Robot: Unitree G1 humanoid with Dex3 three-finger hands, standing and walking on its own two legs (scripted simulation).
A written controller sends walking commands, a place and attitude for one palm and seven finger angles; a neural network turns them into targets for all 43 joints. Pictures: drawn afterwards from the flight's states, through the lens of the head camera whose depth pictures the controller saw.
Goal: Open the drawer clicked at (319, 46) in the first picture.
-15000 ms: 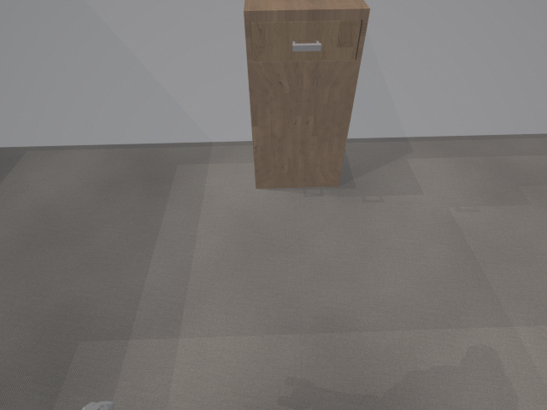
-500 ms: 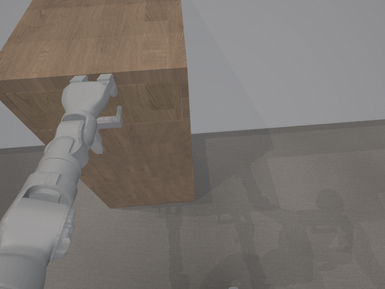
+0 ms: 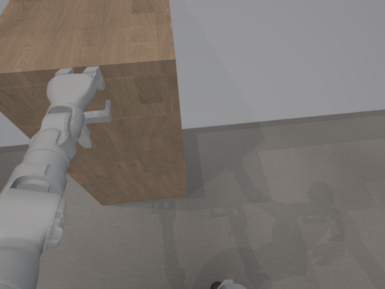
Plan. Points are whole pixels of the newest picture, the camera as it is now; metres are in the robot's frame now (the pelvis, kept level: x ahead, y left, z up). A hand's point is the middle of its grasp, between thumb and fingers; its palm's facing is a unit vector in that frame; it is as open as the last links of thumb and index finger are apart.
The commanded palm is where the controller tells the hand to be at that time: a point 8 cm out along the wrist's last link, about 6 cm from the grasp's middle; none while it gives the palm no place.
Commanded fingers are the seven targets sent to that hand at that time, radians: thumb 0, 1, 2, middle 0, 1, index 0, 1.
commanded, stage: move the hooked fingers above the handle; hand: left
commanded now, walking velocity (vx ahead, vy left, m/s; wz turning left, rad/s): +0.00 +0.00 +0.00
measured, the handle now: (89, 111) +0.54 +0.24 +0.01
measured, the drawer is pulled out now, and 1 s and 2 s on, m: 0.00 0.00 0.00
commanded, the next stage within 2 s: none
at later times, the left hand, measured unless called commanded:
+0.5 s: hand (83, 107) +0.49 +0.22 +0.07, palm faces -0.02 +0.00 -1.00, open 13.7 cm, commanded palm +0.48 +0.26 +0.12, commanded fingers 0.00 -0.50 0.30 -0.30 -1.20 -0.30 -1.20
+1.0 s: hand (83, 107) +0.49 +0.22 +0.08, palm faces -0.01 +0.01 -1.00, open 13.6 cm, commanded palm +0.49 +0.25 +0.12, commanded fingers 0.00 -0.50 0.30 -0.30 -1.20 -0.30 -1.20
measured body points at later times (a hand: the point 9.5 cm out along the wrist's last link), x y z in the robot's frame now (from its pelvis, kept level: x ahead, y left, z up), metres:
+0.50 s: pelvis -0.01 +0.01 +0.00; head +0.08 -0.01 +0.44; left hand +0.49 +0.22 +0.13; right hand +0.01 -0.27 -0.14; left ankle -0.04 +0.10 -0.72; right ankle +0.03 -0.10 -0.72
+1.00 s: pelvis -0.03 +0.00 -0.01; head +0.07 -0.01 +0.43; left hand +0.49 +0.22 +0.13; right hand -0.01 -0.28 -0.14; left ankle -0.04 +0.10 -0.72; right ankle +0.03 -0.10 -0.72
